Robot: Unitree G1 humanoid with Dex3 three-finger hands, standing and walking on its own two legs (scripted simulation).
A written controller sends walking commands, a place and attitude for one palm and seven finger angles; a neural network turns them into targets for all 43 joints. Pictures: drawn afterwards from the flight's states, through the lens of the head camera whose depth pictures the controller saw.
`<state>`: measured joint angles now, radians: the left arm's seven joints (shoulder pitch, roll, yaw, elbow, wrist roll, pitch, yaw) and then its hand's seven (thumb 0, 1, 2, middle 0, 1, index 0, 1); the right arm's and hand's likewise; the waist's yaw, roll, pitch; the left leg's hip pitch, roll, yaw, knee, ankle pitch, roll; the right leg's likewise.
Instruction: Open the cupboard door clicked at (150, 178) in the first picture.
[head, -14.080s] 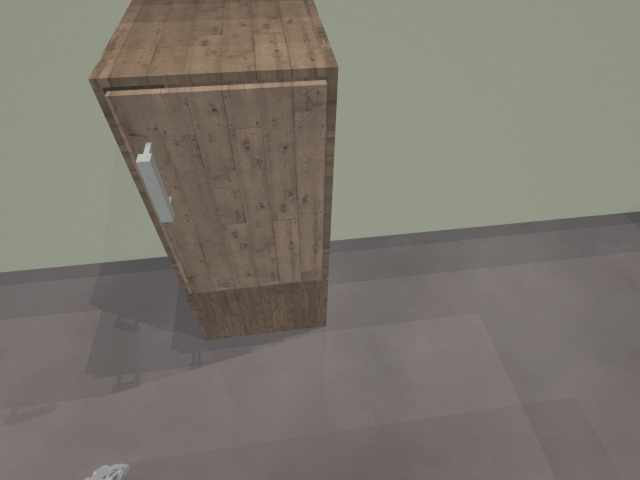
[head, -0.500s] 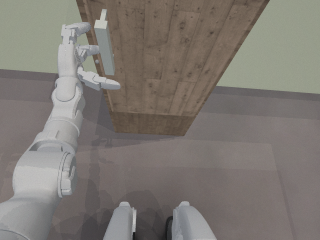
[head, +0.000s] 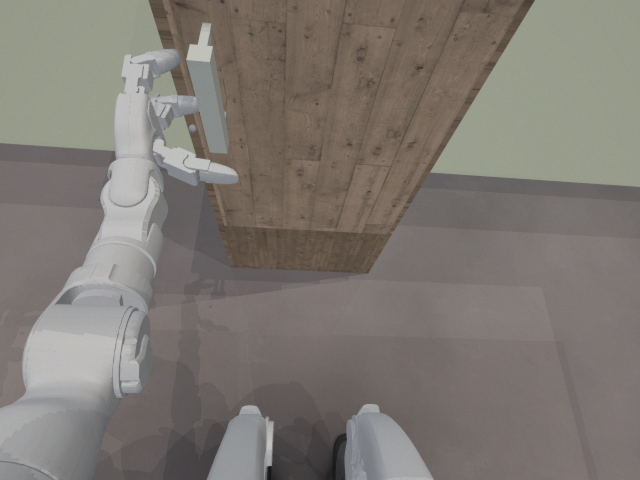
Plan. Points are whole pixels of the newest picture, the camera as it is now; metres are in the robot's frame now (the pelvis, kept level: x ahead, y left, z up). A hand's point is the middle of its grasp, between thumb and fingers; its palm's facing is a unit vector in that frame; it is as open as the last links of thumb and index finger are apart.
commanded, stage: move the hooked fingers beside the handle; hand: left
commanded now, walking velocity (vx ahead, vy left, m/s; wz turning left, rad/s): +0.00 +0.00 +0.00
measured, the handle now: (213, 93) +0.57 +0.13 +0.07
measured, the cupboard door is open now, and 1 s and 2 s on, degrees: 0 0 0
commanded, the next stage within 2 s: none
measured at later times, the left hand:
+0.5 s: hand (187, 126) +0.52 +0.15 +0.06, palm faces +0.03 -1.00 -0.03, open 15.2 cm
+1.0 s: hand (179, 123) +0.52 +0.16 +0.06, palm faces -0.02 -1.00 -0.02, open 14.8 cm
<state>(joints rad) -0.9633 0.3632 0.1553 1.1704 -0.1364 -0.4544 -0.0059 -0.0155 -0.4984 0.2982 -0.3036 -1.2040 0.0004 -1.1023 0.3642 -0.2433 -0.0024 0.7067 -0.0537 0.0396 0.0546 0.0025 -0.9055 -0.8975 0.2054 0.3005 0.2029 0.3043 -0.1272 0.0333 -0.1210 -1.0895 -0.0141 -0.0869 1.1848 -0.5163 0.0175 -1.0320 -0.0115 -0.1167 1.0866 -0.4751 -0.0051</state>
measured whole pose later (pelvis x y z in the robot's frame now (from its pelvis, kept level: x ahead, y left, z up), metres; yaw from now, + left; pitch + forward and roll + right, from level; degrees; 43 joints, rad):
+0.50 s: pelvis +0.00 -0.01 +0.00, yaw -1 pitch +25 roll -4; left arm -0.96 0.42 0.22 1.18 -0.13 -0.46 -0.09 -0.02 -0.50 0.30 -0.30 -1.20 -0.03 -1.18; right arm 0.35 -0.25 0.01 0.69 -0.04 0.05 0.03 0.00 -0.91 -0.90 0.21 0.30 0.20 0.30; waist -0.14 0.03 -0.12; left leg -1.09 0.00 -0.08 1.18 -0.52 0.01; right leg -1.04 0.00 -0.11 1.09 -0.48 -0.01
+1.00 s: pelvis +0.01 -0.01 +0.01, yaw -3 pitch +24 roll -4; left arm -0.89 0.48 0.33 1.15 -0.12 -0.44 -0.21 -0.02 -0.50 0.30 -0.30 -1.20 -0.13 -1.16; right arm 0.36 -0.25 0.03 0.65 -0.02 0.07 0.01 0.00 -0.91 -0.90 0.21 0.30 0.20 0.30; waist -0.15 0.03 -0.12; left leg -1.05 0.02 -0.05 1.15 -0.53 0.01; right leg -1.02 0.02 -0.07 1.06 -0.47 -0.01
